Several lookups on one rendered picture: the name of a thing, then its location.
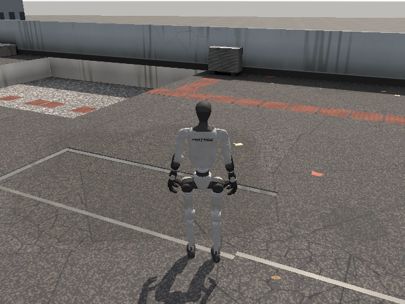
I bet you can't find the robot right forearm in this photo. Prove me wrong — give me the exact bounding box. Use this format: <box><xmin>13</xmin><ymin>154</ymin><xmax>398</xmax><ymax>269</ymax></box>
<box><xmin>225</xmin><ymin>155</ymin><xmax>237</xmax><ymax>182</ymax></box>

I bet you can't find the left robot foot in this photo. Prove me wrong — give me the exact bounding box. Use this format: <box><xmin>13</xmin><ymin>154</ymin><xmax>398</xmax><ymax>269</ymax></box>
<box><xmin>187</xmin><ymin>243</ymin><xmax>196</xmax><ymax>258</ymax></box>

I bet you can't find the left robot hand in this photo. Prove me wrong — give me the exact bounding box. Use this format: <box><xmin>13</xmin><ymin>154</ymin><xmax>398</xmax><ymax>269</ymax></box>
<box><xmin>168</xmin><ymin>179</ymin><xmax>181</xmax><ymax>193</ymax></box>

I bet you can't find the right robot upper arm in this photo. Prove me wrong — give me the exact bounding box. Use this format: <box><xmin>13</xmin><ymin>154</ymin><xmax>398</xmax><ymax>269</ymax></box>
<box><xmin>216</xmin><ymin>129</ymin><xmax>232</xmax><ymax>164</ymax></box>

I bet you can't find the right robot hand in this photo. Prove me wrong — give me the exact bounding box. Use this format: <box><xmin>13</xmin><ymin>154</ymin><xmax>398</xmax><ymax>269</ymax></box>
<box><xmin>224</xmin><ymin>180</ymin><xmax>237</xmax><ymax>195</ymax></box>

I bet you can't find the robot head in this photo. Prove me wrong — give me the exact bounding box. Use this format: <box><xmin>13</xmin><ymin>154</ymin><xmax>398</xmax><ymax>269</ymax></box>
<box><xmin>192</xmin><ymin>101</ymin><xmax>214</xmax><ymax>132</ymax></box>

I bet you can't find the robot left forearm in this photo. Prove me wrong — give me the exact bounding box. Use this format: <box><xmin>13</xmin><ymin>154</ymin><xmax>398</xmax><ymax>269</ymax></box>
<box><xmin>169</xmin><ymin>153</ymin><xmax>180</xmax><ymax>180</ymax></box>

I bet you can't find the left robot upper arm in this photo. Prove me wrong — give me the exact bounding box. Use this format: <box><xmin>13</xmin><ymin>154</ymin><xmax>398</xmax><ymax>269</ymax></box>
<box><xmin>174</xmin><ymin>128</ymin><xmax>190</xmax><ymax>163</ymax></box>

